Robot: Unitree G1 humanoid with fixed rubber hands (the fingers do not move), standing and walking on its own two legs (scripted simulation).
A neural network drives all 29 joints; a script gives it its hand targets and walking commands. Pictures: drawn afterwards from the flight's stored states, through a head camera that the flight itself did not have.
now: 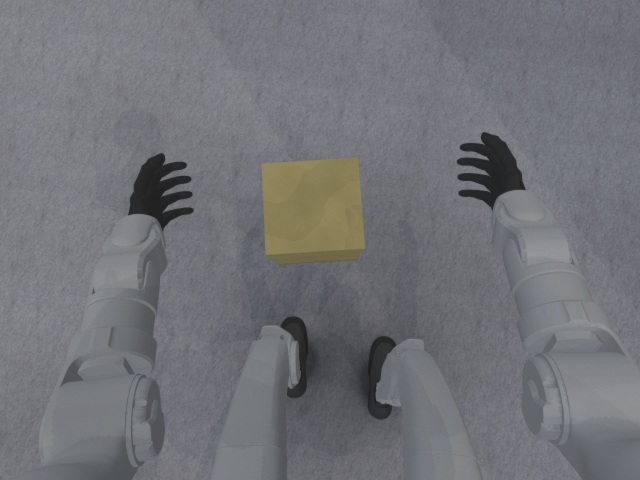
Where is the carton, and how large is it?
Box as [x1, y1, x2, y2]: [262, 158, 364, 264]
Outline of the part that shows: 357,158 262,164 266,255 279,264 355,259 364,249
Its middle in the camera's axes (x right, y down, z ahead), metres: -0.02 -0.06 +0.94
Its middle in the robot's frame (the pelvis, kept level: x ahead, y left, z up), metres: +0.50 +0.07 -0.56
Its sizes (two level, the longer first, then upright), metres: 0.210 0.200 0.250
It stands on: the floor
